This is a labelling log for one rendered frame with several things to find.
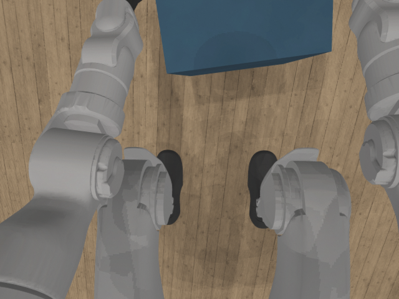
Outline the right robot shin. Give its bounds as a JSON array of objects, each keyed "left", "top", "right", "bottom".
[{"left": 256, "top": 148, "right": 352, "bottom": 227}]

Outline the left robot upper arm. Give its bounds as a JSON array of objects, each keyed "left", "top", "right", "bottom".
[{"left": 0, "top": 128, "right": 124, "bottom": 299}]

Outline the right robot upper arm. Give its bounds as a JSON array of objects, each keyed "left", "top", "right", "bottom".
[{"left": 359, "top": 114, "right": 399, "bottom": 231}]

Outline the right robot forearm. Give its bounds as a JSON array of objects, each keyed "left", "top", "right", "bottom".
[{"left": 349, "top": 0, "right": 399, "bottom": 121}]

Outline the left robot foot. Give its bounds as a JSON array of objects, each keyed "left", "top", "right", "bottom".
[{"left": 157, "top": 149, "right": 183, "bottom": 225}]

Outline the carton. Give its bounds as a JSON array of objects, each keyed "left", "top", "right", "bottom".
[{"left": 156, "top": 0, "right": 333, "bottom": 76}]

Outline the left robot forearm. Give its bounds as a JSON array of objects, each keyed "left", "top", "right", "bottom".
[{"left": 29, "top": 0, "right": 143, "bottom": 184}]

